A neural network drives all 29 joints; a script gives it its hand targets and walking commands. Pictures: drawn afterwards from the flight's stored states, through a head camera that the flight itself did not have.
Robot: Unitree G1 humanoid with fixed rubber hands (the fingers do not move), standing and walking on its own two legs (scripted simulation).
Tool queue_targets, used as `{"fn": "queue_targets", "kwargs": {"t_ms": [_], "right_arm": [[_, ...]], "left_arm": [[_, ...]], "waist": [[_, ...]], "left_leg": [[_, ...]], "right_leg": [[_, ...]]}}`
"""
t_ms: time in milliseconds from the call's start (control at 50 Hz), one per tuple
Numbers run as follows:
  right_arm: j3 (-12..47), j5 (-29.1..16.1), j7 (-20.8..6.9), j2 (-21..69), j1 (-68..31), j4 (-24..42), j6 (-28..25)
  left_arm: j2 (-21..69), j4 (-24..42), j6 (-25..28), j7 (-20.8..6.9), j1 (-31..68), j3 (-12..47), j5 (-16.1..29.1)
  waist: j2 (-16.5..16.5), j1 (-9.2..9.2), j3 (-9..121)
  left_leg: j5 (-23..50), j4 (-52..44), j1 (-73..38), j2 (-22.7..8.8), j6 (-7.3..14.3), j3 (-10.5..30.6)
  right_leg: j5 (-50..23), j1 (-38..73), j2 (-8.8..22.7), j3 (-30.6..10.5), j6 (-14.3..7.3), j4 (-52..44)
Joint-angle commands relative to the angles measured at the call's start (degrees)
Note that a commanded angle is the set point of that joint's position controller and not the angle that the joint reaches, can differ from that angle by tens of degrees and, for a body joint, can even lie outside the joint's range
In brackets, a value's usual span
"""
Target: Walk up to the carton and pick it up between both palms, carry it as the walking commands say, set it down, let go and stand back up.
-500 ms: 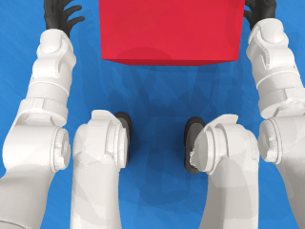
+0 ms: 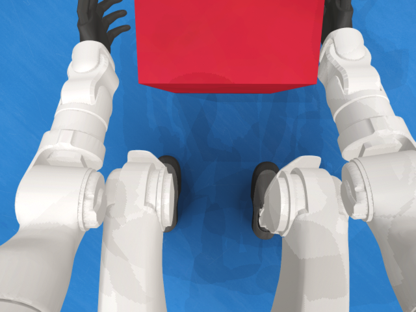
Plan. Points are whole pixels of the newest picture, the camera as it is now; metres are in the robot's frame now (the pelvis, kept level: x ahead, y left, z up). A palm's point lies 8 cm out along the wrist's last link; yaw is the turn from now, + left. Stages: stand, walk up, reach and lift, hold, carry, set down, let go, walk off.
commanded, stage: reach and lift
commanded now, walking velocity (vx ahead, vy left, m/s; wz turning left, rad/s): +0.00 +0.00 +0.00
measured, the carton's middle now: (224, 45) +0.51 -0.01 -0.23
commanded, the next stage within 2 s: none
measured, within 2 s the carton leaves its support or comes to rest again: leaves its support in 0.92 s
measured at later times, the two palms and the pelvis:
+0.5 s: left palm (117, 35) +0.51 +0.15 -0.15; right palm (332, 26) +0.52 -0.17 -0.16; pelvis +0.00 +0.00 +0.01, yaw +0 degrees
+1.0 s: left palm (108, 27) +0.51 +0.16 -0.14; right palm (327, 17) +0.53 -0.16 -0.16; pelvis -0.01 +0.00 -0.01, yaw +0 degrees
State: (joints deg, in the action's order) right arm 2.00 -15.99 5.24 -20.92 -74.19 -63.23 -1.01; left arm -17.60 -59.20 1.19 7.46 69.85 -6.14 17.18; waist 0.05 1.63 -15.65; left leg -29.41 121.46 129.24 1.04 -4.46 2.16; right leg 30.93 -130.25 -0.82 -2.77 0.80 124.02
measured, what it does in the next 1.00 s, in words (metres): stands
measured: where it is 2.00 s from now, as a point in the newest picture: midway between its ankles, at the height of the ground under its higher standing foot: (214, 209)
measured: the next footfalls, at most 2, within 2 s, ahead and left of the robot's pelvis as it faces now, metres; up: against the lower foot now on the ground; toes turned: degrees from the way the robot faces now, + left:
none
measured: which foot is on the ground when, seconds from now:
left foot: down 0.00-1.00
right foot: down 0.00-1.00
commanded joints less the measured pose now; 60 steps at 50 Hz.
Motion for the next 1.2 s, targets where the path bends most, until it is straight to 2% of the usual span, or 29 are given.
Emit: {"fn": "queue_targets", "kwargs": {"t_ms": [0,40,60,80,100,160,180,200,300,320,400,420,440,500,520,580,600,620,640,700,740,860,880,900,920,960,1040,1080,1180], "right_arm": [[-3.8,3.5,1.9,-8.2,-13.2,5.1,-1.2],[-3.4,2.5,2.1,-6.8,-16.7,6.0,-0.6],[-0.1,1.5,1.9,-2.8,-15.6,4.9,-0.4],[0.9,2.1,1.5,0.1,-16.5,6.9,-0.9],[0.4,1.6,1.5,-1.6,-15.6,6.1,-1.4],[-1.4,3.0,1.4,-1.6,-13.9,2.4,-1.2],[-0.8,2.3,1.4,-1.4,-15.4,3.0,-1.1],[0.7,2.1,1.3,0.3,-15.3,3.0,-1.5],[4.1,0.7,1.4,4.9,-15.5,3.1,-2.6],[4.6,0.8,1.4,7.3,-16.9,4.6,-2.5],[6.2,0.8,-0.1,14.1,-18.4,2.1,-2.8],[5.5,0.1,-0.3,14.7,-19.7,4.0,-3.1],[8.4,0.2,-0.6,17.8,-21.2,3.9,-3.1],[8.1,0.7,-2.3,25.4,-27.0,3.5,-2.2],[7.0,1.7,-3.1,29.0,-28.4,5.4,-2.2],[11.2,0.3,-6.1,38.9,-34.7,5.8,-0.8],[9.0,2.2,-6.5,39.1,-34.5,6.8,-0.5],[10.6,1.3,-7.1,41.9,-37.2,8.1,-0.4],[10.7,2.1,-7.5,43.6,-35.8,8.2,-0.2],[9.8,1.5,-9.1,47.5,-36.6,9.6,0.8],[10.0,2.5,-9.9,50.5,-36.7,8.6,1.9],[12.4,0.6,-11.0,55.6,-43.5,16.0,3.1],[10.6,1.7,-10.8,54.3,-41.1,14.2,3.9],[10.0,2.2,-10.6,53.6,-42.1,18.2,3.6],[10.5,2.8,-10.6,54.3,-42.0,17.5,4.1],[9.1,3.8,-10.9,57.4,-39.3,16.3,4.8],[12.1,1.8,-10.8,58.5,-41.2,26.1,6.0],[10.5,3.9,-11.9,60.8,-38.0,23.4,7.1],[9.3,6.3,-13.5,64.4,-33.3,19.1,10.0]], "left_arm": [[-1.1,2.4,1.5,0.3,8.2,0.7,1.0],[-2.2,5.3,1.3,0.9,12.3,0.1,0.3],[-0.6,6.4,1.4,0.8,13.8,0.9,0.7],[2.8,2.0,1.0,0.4,12.0,3.0,1.3],[1.9,3.8,1.9,0.5,12.0,2.1,1.0],[2.0,4.5,2.2,1.4,12.3,1.3,-0.6],[1.9,3.0,2.0,1.5,11.6,1.5,-1.4],[3.1,2.9,2.1,1.6,13.1,2.0,-0.1],[6.0,-0.6,3.1,2.2,9.7,1.8,-2.4],[7.0,5.3,3.6,2.1,15.4,1.9,-2.5],[15.8,2.2,3.5,1.0,15.8,3.9,-3.0],[18.2,1.8,3.5,0.4,14.7,5.6,-0.8],[18.2,3.8,3.5,0.2,18.1,7.4,-1.8],[26.3,7.1,2.8,-2.0,25.6,8.0,-2.2],[30.7,4.9,2.5,-3.0,25.9,9.2,-2.1],[38.8,6.4,0.9,-6.1,32.3,10.0,-3.2],[40.1,6.0,0.0,-6.7,32.3,10.1,-3.2],[42.8,6.5,-0.4,-7.5,33.8,9.8,-3.2],[44.6,6.5,-0.2,-8.0,34.1,10.1,-3.8],[48.0,6.5,-1.6,-9.1,35.2,8.9,-5.0],[49.9,4.7,-2.6,-9.9,34.6,6.5,-7.3],[56.1,10.7,-4.7,-11.6,39.3,7.7,-5.5],[55.1,11.1,-4.9,-11.9,40.7,7.8,-5.7],[55.9,10.0,-5.6,-12.1,37.5,7.5,-6.4],[56.4,11.5,-5.6,-12.7,39.6,7.6,-5.6],[59.4,12.2,-6.4,-13.5,39.1,8.4,-4.5],[62.4,18.1,-8.8,-13.8,39.8,11.5,-4.6],[63.5,18.0,-9.3,-14.1,37.0,11.5,-7.4],[62.5,22.4,-10.4,-14.4,38.3,9.9,-9.7]], "waist": [[-2.8,-3.1,68.4],[-1.9,-1.07,68.6],[-6.4,0.57,67.9],[-5.5,-2.26,69.0],[-3.9,0.29,68.7],[-3.9,-0.82,66.2],[-2.4,0.59,67.2],[-4.1,-1.32,66.9],[-4.4,2.82,67.7],[-6.3,2.26,68.2],[-3.5,1.84,66.0],[-2.6,-0.25,67.7],[-4.0,1.74,70.0],[-2.6,0.49,68.4],[-1.0,-1.57,67.9],[-3.7,1.78,68.3],[-3.2,-1.53,67.8],[-4.0,0.96,69.2],[-6.5,-0.71,69.3],[-2.4,2.3,70.0],[-4.0,2.75,68.7],[-6.1,2.2,78.1],[-6.0,0.18,77.0],[-4.4,-0.4,78.2],[-6.9,0.67,78.7],[-5.7,-1.79,79.8],[-3.9,-0.73,90.5],[-1.5,0.59,85.3],[-5.3,2.03,81.5]], "left_leg": [[8.6,-8.8,-26.2,0.9,1.0,-6.9],[11.3,-9.0,-28.5,0.5,0.5,-6.3],[9.6,-9.2,-26.0,1.1,1.7,-6.0],[10.5,-9.4,-27.5,1.4,1.9,-5.5],[12.1,-9.3,-27.5,1.4,1.1,-6.1],[12.1,-10.5,-28.1,2.2,0.8,-4.8],[13.0,-10.6,-29.3,1.9,0.8,-5.2],[11.8,-10.0,-30.0,2.4,1.0,-5.6],[12.6,-10.5,-30.7,3.1,1.4,-5.7],[14.6,-10.0,-28.6,3.4,1.5,-5.6],[12.8,-11.0,-30.1,3.8,1.5,-5.8],[11.9,-11.2,-31.6,3.7,1.8,-5.3],[14.6,-11.0,-31.2,4.1,1.7,-5.3],[12.4,-9.5,-30.2,4.1,1.2,-6.2],[10.4,-10.0,-30.4,4.1,1.9,-6.1],[11.7,-8.9,-28.7,5.0,2.0,-6.2],[11.7,-8.9,-28.3,5.7,2.0,-7.1],[10.5,-8.3,-28.3,5.4,2.4,-7.1],[10.9,-7.8,-28.1,5.3,2.6,-6.9],[10.9,-7.6,-29.2,6.0,2.5,-7.7],[8.9,-7.6,-26.2,6.5,2.8,-9.0],[12.3,-6.9,-30.5,6.1,3.1,-8.9],[10.0,-6.5,-27.3,6.3,2.8,-9.6],[9.0,-7.5,-28.7,6.8,3.1,-8.7],[9.9,-7.2,-28.5,6.8,2.6,-9.4],[8.6,-7.5,-29.3,7.0,2.9,-10.3],[15.8,-6.7,-33.3,6.7,2.6,-10.0],[14.1,-8.7,-32.7,7.3,2.8,-10.1],[11.4,-9.3,-29.1,7.5,3.2,-10.1]], "right_leg": [[-9.3,38.2,-0.9,2.0,1.5,-14.6],[-12.0,36.7,-0.5,2.4,1.3,-12.9],[-11.0,38.9,0.1,1.0,0.6,-13.8],[-11.4,39.6,-1.0,2.5,1.1,-14.2],[-13.0,38.0,-0.6,2.7,1.2,-13.4],[-12.5,35.0,-0.9,2.4,1.0,-14.0],[-12.2,34.8,-1.1,3.1,1.3,-13.0],[-11.7,36.1,-1.2,3.1,0.6,-14.4],[-12.2,36.3,-1.7,2.3,1.2,-14.8],[-15.8,37.6,-1.8,1.6,0.7,-14.4],[-12.9,34.3,-2.8,1.8,0.3,-15.7],[-11.2,34.2,-3.0,3.1,0.9,-15.2],[-14.3,35.6,-3.1,2.9,0.8,-14.3],[-12.9,33.1,-3.5,2.2,0.1,-14.6],[-10.3,32.2,-4.3,2.6,0.1,-15.5],[-12.6,34.2,-3.9,2.9,0.1,-13.3],[-11.4,33.9,-4.6,2.9,0.2,-14.3],[-10.2,33.4,-4.5,3.3,-0.1,-13.6],[-11.0,32.2,-4.9,4.6,0.3,-13.5],[-10.9,32.8,-5.3,4.0,-0.4,-12.4],[-8.8,33.3,-5.5,4.6,-0.6,-12.5],[-12.2,38.4,-5.8,5.0,-0.3,-11.7],[-12.0,39.0,-5.8,5.4,-0.5,-11.9],[-11.4,38.1,-5.6,6.2,-0.4,-12.0],[-10.7,39.9,-6.0,6.2,-0.1,-13.0],[-10.2,39.2,-6.8,7.1,-0.4,-13.1],[-18.1,46.3,-6.8,6.2,-0.1,-11.9],[-16.5,41.4,-7.4,6.4,-0.2,-12.6],[-13.3,39.6,-7.0,5.9,-0.1,-14.4]]}}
